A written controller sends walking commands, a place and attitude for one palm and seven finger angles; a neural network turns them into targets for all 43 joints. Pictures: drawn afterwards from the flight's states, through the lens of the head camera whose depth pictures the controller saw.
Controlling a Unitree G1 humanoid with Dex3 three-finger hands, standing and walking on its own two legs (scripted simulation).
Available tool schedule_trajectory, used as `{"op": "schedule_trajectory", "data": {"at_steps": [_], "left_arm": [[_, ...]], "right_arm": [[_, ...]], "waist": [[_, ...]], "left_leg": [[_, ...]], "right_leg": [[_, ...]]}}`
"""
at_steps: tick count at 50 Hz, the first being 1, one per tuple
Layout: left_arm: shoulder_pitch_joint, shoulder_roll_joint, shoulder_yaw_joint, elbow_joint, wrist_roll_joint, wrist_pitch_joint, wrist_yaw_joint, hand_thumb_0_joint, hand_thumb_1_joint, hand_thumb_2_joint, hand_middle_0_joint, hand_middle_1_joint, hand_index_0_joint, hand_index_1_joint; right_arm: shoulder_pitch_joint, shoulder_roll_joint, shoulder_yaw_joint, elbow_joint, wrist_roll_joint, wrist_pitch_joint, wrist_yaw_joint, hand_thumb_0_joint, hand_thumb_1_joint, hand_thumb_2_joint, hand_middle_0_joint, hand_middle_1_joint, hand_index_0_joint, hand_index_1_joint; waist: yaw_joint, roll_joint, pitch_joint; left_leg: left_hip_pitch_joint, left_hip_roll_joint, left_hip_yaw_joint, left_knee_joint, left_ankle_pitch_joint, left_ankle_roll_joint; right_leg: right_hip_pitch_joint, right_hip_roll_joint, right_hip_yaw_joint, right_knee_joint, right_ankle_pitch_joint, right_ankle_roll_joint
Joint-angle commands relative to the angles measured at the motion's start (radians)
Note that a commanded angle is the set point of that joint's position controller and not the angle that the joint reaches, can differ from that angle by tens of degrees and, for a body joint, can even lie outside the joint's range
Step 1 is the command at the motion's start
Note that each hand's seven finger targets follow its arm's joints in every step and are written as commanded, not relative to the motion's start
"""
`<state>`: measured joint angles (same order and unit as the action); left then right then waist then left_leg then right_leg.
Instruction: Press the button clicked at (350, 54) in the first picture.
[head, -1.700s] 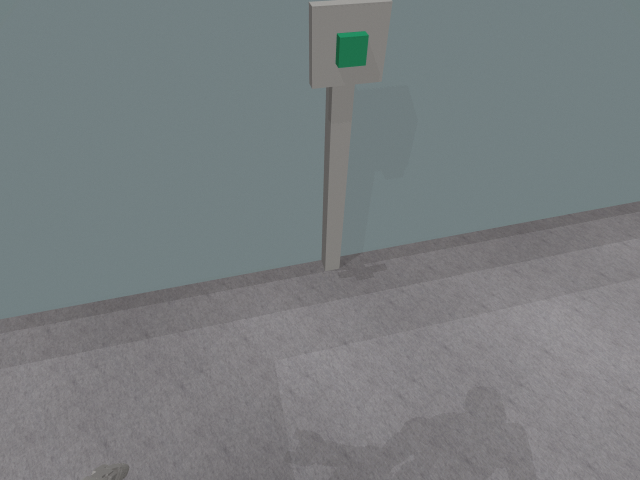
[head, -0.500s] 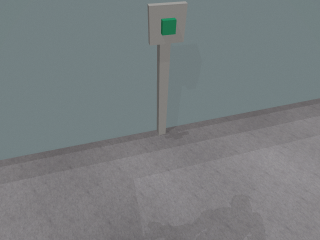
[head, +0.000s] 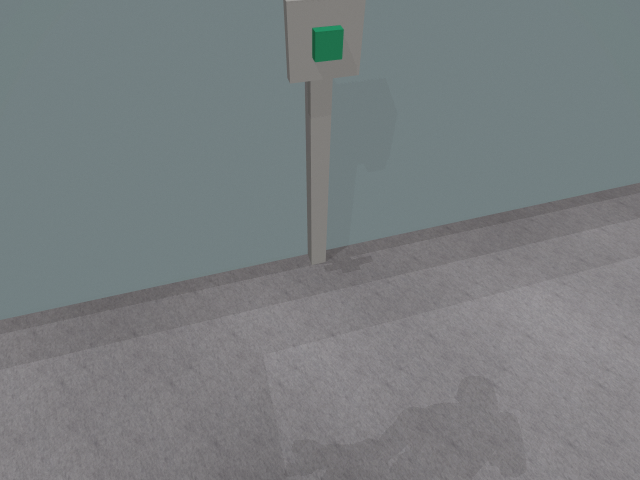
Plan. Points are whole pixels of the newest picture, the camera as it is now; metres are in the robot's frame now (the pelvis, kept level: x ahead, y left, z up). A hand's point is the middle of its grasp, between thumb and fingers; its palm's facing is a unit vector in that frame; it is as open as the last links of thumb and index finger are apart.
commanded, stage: walk to a spot facing it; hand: left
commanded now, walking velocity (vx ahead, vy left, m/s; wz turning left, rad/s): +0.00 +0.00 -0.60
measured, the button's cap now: (327, 43) +0.98 +0.05 +0.11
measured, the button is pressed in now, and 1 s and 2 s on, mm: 0 0 0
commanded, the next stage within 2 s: none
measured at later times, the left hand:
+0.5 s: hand out of the picture +0.05 +0.16 -0.16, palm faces -0.20 -0.95 -0.24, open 7.4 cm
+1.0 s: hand (209, 469) +0.17 +0.17 -0.16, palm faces -0.54 -0.82 -0.20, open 7.4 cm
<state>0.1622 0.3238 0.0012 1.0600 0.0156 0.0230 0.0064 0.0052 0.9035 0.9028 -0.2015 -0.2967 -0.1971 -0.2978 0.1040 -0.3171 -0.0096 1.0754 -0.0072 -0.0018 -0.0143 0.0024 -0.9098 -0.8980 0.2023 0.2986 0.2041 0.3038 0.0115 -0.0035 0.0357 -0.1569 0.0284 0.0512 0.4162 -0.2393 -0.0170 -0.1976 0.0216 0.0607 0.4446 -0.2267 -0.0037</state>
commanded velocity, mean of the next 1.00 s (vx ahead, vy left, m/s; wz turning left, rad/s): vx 0.08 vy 0.00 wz -0.60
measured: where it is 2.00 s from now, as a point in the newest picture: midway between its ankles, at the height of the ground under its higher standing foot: outside the picture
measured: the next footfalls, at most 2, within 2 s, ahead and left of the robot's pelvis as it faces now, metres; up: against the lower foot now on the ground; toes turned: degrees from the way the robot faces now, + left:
left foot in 0.72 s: +0.04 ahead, +0.13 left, +0.00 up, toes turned -24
right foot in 1.20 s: -0.04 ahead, -0.17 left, +0.00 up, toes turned -48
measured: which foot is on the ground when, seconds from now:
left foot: down 0.00-0.22, up 0.24-0.70, down 0.72-1.00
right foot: down 0.00-0.72, up 0.74-1.00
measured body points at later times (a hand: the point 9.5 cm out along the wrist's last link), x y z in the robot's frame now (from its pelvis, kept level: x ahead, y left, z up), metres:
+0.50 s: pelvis -0.02 -0.02 +0.00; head +0.02 -0.05 +0.44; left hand +0.06 +0.21 -0.14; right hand +0.01 -0.29 -0.15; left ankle -0.01 +0.14 -0.67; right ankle -0.01 -0.10 -0.74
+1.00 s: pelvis -0.02 +0.03 +0.00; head +0.01 +0.05 +0.45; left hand +0.19 +0.22 -0.15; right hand -0.13 -0.20 -0.13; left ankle +0.00 +0.15 -0.74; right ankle -0.09 -0.10 -0.67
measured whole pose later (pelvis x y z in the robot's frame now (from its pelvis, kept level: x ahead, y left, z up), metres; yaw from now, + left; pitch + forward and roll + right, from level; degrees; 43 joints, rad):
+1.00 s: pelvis -0.02 +0.03 +0.00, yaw -35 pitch +0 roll -2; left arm 0.22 0.28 0.09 0.92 0.04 0.08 -0.06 0.01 0.91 0.90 -0.20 -0.30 -0.19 -0.30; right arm 0.31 -0.19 -0.03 0.94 -0.02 -0.03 -0.02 0.00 -0.91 -0.90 0.20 0.30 0.21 0.30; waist -0.01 -0.02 0.01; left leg -0.11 0.09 0.16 0.40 -0.29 0.00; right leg -0.51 -0.05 -0.02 1.00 -0.32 0.07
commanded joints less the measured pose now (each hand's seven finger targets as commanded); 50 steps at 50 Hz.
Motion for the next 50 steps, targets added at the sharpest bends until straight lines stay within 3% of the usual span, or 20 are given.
{"op": "schedule_trajectory", "data": {"at_steps": [1,3,5,7,9,10,11,12,15,18,27,32,34,35,36,37,39,41,46,50], "left_arm": [[0.021,0.111,0.043,-0.11,0.003,0.009,0.003,0.0,0.9,0.9,-0.2,-0.3,-0.2,-0.3],[0.033,0.096,0.049,-0.136,0.004,0.014,-0.002,0.0,0.9,0.9,-0.2,-0.3,-0.2,-0.3],[0.047,0.07,0.055,-0.156,0.005,0.021,-0.008,0.0,0.9,0.9,-0.2,-0.3,-0.2,-0.3],[0.07,0.045,0.065,-0.177,0.005,0.025,-0.014,0.0,0.9,0.9,-0.2,-0.3,-0.2,-0.3],[0.17,0.039,0.077,-0.164,0.009,0.015,-0.019,0.0,0.9,0.9,-0.2,-0.3,-0.2,-0.3],[0.214,0.106,0.092,-0.16,0.019,0.001,-0.014,0.0,0.9,0.9,-0.2,-0.3,-0.2,-0.3],[0.225,0.189,0.104,-0.172,0.019,-0.012,0.001,0.0,0.9,0.9,-0.2,-0.3,-0.2,-0.3],[0.231,0.168,0.103,-0.182,0.005,-0.008,0.013,0.0,0.9,0.9,-0.2,-0.3,-0.2,-0.3],[0.08,0.101,0.094,-0.222,0.002,-0.011,0.013,0.0,0.9,0.9,-0.2,-0.3,-0.2,-0.3],[0.113,0.082,0.097,-0.215,0.002,-0.017,0.011,0.0,0.9,0.9,-0.2,-0.3,-0.2,-0.3],[0.15,0.09,0.113,-0.202,0.01,-0.002,0.007,0.0,0.9,0.9,-0.2,-0.3,-0.2,-0.3],[0.085,0.116,0.117,-0.225,0.013,0.01,0.005,0.0,0.9,0.9,-0.2,-0.3,-0.2,-0.3],[0.031,0.095,0.113,-0.243,0.005,0.015,0.003,0.0,0.9,0.9,-0.2,-0.3,-0.2,-0.3],[0.039,0.041,0.103,-0.258,-0.002,0.018,-0.003,0.0,0.9,0.9,-0.2,-0.3,-0.2,-0.3],[0.041,0.011,0.103,-0.279,0.002,0.017,-0.015,0.0,0.9,0.9,-0.2,-0.3,-0.2,-0.3],[0.017,0.058,0.118,-0.27,0.018,0.021,-0.016,0.0,0.9,0.9,-0.2,-0.3,-0.2,-0.3],[0.071,0.053,0.127,-0.232,0.021,0.026,-0.039,0.0,0.9,0.9,-0.2,-0.3,-0.2,-0.3],[0.067,0.026,0.114,-0.231,0.02,0.031,-0.057,0.0,0.9,0.9,-0.2,-0.3,-0.2,-0.3],[-0.084,-0.012,0.096,-0.273,0.022,0.015,-0.075,0.0,0.9,0.9,-0.2,-0.3,-0.2,-0.3],[-0.145,-0.034,0.086,-0.28,0.019,0.009,-0.079,0.0,0.9,0.9,-0.2,-0.3,-0.2,-0.3]], "right_arm": [[0.06,-0.127,-0.045,-0.094,-0.007,0.007,-0.02,0.0,-0.9,-0.9,0.2,0.3,0.2,0.3],[0.048,-0.138,-0.059,-0.124,-0.008,0.011,-0.021,0.0,-0.9,-0.9,0.2,0.3,0.2,0.3],[0.034,-0.147,-0.072,-0.146,-0.008,0.008,-0.019,0.0,-0.9,-0.9,0.2,0.3,0.2,0.3],[0.003,-0.141,-0.078,-0.173,-0.013,0.004,-0.018,0.0,-0.9,-0.9,0.2,0.3,0.2,0.3],[-0.036,-0.131,-0.083,-0.193,-0.016,0.009,-0.015,0.0,-0.9,-0.9,0.2,0.3,0.2,0.3],[-0.027,-0.092,-0.079,-0.207,-0.009,0.02,-0.01,0.0,-0.9,-0.9,0.2,0.3,0.2,0.3],[-0.022,-0.014,-0.065,-0.248,-0.003,0.022,-0.005,0.0,-0.9,-0.9,0.2,0.3,0.2,0.3],[-0.037,-0.045,-0.067,-0.244,-0.003,0.032,-0.012,0.0,-0.9,-0.9,0.2,0.3,0.2,0.3],[0.004,-0.04,-0.075,-0.207,-0.009,0.025,-0.004,0.0,-0.9,-0.9,0.2,0.3,0.2,0.3],[0.025,-0.02,-0.072,-0.196,-0.01,0.027,-0.008,0.0,-0.9,-0.9,0.2,0.3,0.2,0.3],[-0.01,-0.003,-0.069,-0.228,-0.004,0.021,-0.018,0.0,-0.9,-0.9,0.2,0.3,0.2,0.3],[0.071,-0.005,-0.065,-0.231,0.01,0.006,-0.025,0.0,-0.9,-0.9,0.2,0.3,0.2,0.3],[0.177,-0.024,-0.067,-0.207,0.011,-0.009,-0.033,0.0,-0.9,-0.9,0.2,0.3,0.2,0.3],[0.189,-0.09,-0.077,-0.214,0.006,-0.017,-0.037,0.0,-0.9,-0.9,0.2,0.3,0.2,0.3],[0.152,-0.165,-0.09,-0.246,-0.007,-0.01,-0.034,0.0,-0.9,-0.9,0.2,0.3,0.2,0.3],[0.099,-0.145,-0.082,-0.255,-0.011,-0.008,-0.035,0.0,-0.9,-0.9,0.2,0.3,0.2,0.3],[0.017,-0.077,-0.056,-0.276,-0.019,-0.015,-0.031,0.0,-0.9,-0.9,0.2,0.3,0.2,0.3],[0.041,-0.067,-0.057,-0.268,-0.019,-0.024,-0.027,0.0,-0.9,-0.9,0.2,0.3,0.2,0.3],[0.259,-0.07,-0.069,-0.188,-0.02,-0.045,-0.021,0.0,-0.9,-0.9,0.2,0.3,0.2,0.3],[0.312,-0.075,-0.074,-0.152,-0.024,-0.052,-0.016,0.0,-0.9,-0.9,0.2,0.3,0.2,0.3]], "waist": [[-0.02,0.037,-0.057],[-0.016,0.079,-0.049],[-0.006,0.165,-0.046],[0.011,0.19,-0.035],[0.066,0.116,-0.033],[0.079,-0.122,-0.032],[0.064,-0.36,-0.02],[0.078,-0.268,-0.049],[0.003,-0.113,-0.039],[0.01,-0.107,-0.098],[0.039,-0.123,-0.102],[0.007,-0.155,-0.134],[-0.048,-0.125,-0.157],[-0.055,0.075,-0.151],[-0.039,0.306,-0.077],[-0.034,0.243,-0.021],[0.032,0.137,-0.009],[0.02,0.158,-0.002],[-0.069,0.125,0.055],[-0.086,0.163,0.059]], "left_leg": [[0.046,0.153,-0.056,0.015,0.183,0.04],[0.034,0.197,-0.076,0.006,0.159,0.066],[0.003,0.293,-0.122,-0.031,0.211,0.128],[-0.054,0.349,-0.107,-0.017,0.286,0.169],[-0.146,0.277,0.004,0.169,0.24,0.095],[-0.246,0.144,0.097,0.429,0.024,0.008],[-0.435,0.0,0.068,0.664,-0.361,-0.042],[-0.395,0.016,-0.083,0.736,-0.337,-0.025],[-0.394,0.051,-0.097,0.756,-0.14,-0.036],[-0.38,0.033,-0.083,0.699,-0.114,-0.05],[-0.325,0.003,-0.077,0.487,-0.167,-0.048],[-0.152,-0.036,-0.074,0.194,-0.159,-0.015],[0.089,-0.006,-0.088,-0.035,-0.035,0.007],[0.208,0.166,-0.265,-0.156,-0.1,0.055],[0.141,0.399,-0.466,-0.222,-0.084,0.129],[-0.006,0.438,-0.474,-0.217,-0.008,0.169],[-0.076,0.299,-0.26,-0.19,-0.05,0.147],[-0.065,0.248,-0.169,-0.202,-0.161,0.132],[0.109,0.302,-0.153,-0.221,-0.125,0.16],[0.147,0.328,-0.073,-0.214,-0.046,0.154]], "right_leg": [[-0.106,-0.081,0.083,0.086,0.282,-0.019],[-0.161,-0.048,0.061,0.174,0.217,-0.011],[-0.198,-0.014,-0.004,0.351,-0.063,0.006],[-0.168,-0.049,-0.043,0.417,-0.261,0.014],[-0.025,-0.056,-0.064,0.222,-0.086,0.008],[0.014,-0.148,0.12,0.012,0.135,-0.029],[0.018,-0.377,0.507,-0.136,0.364,-0.144],[-0.027,-0.356,0.542,-0.193,0.235,-0.166],[-0.037,-0.249,0.38,-0.146,0.131,-0.165],[0.03,-0.215,0.337,-0.122,0.202,-0.157],[0.044,-0.186,0.418,-0.122,0.195,-0.177],[-0.015,-0.152,0.464,-0.094,0.241,-0.15],[-0.174,-0.084,0.407,-0.016,0.148,-0.077],[-0.358,0.036,0.28,0.129,-0.057,-0.023],[-0.484,0.111,0.08,0.398,-0.315,0.033],[-0.464,0.043,0.07,0.584,-0.292,0.06],[-0.411,0.009,0.026,0.764,-0.163,0.067],[-0.43,-0.014,-0.023,0.78,-0.113,0.067],[-0.524,-0.078,-0.08,0.585,-0.102,0.07],[-0.482,-0.104,-0.118,0.435,-0.112,0.064]]}}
